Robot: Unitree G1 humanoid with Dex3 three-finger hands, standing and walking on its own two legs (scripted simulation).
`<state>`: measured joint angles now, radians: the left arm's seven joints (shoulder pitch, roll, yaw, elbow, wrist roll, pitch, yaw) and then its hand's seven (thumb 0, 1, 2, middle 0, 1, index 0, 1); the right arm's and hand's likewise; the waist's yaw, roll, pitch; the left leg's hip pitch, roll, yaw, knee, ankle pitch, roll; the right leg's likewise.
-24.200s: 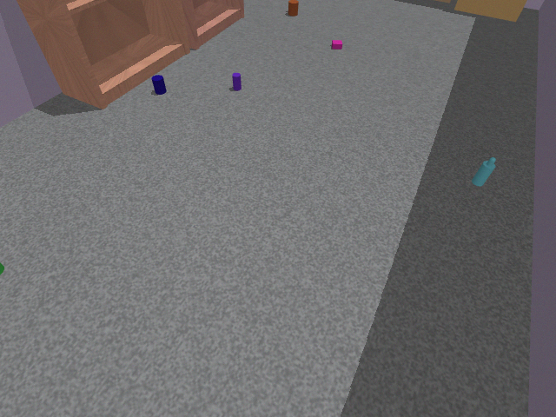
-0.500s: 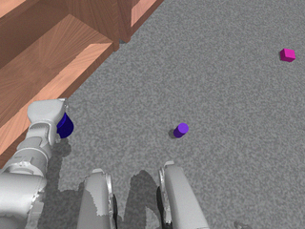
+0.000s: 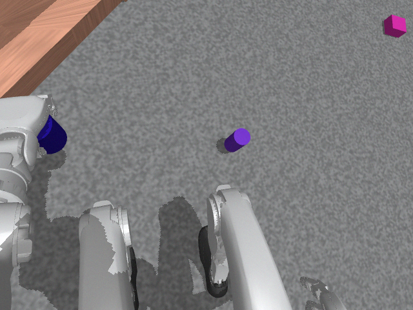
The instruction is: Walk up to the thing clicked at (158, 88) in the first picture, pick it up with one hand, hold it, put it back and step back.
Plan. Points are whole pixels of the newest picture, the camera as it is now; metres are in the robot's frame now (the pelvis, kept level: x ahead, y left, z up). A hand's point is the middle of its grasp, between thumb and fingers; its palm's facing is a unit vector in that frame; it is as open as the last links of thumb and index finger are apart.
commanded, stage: crouch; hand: left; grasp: from above
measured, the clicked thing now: (41, 132) +0.47 +0.27 -0.20
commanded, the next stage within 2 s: lower in 0.60 s
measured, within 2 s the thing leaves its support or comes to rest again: rests again in 1.62 s
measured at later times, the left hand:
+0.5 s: hand (45, 139) +0.47 +0.27 -0.24, palm faces -0.46 -0.05 -0.89, open 9.9 cm
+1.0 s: hand (52, 141) +0.47 +0.27 -0.28, palm faces -0.48 -0.06 -0.87, open 9.9 cm
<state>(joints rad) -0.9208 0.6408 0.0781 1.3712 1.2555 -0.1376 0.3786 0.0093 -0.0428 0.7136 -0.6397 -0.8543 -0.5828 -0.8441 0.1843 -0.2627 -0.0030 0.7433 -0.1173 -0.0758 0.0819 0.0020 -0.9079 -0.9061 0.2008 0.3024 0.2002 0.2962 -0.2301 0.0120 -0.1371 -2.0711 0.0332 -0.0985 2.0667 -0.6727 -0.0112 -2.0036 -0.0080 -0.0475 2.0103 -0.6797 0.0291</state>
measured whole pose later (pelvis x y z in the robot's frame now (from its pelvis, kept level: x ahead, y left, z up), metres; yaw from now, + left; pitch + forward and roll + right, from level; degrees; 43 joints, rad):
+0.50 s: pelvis -0.01 +0.00 -0.06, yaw -2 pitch +36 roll -7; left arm -1.00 0.74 0.11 1.45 1.29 -0.19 0.37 0.01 -0.04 0.71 -0.64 -0.85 -0.58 -0.84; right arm 0.19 -0.26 0.03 0.75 -0.14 -0.06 0.13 0.00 -0.91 -0.91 0.20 0.30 0.20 0.30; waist -0.26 -0.01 -0.06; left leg -2.23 0.03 -0.12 2.27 -0.67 -0.01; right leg -2.16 0.01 -0.05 2.20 -0.67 0.04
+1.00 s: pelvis -0.01 +0.00 -0.10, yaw -3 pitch +34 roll -9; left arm -1.04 0.82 0.11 1.50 1.28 -0.21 0.36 0.01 -0.05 0.71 -0.66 -0.84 -0.60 -0.82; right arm 0.18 -0.28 0.10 0.74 -0.15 -0.07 0.14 0.00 -0.92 -0.90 0.20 0.30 0.20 0.30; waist -0.29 -0.03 0.01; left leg -2.32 0.02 -0.16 2.39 -0.68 -0.01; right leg -2.23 0.01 -0.08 2.30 -0.67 0.04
